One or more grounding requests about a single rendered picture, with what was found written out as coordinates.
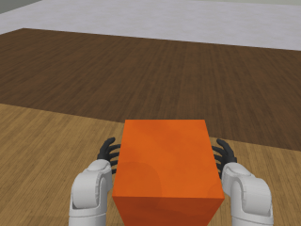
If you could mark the left robot hand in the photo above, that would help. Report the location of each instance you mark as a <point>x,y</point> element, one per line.
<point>106,155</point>

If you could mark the carton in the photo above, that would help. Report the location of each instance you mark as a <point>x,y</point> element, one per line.
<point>166,174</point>

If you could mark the robot right forearm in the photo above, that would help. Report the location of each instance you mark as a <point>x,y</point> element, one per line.
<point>250,197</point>

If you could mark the right robot hand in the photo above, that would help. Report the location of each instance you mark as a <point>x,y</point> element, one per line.
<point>227,155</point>

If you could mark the robot left forearm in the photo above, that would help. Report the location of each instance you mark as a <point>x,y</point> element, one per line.
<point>88,204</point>

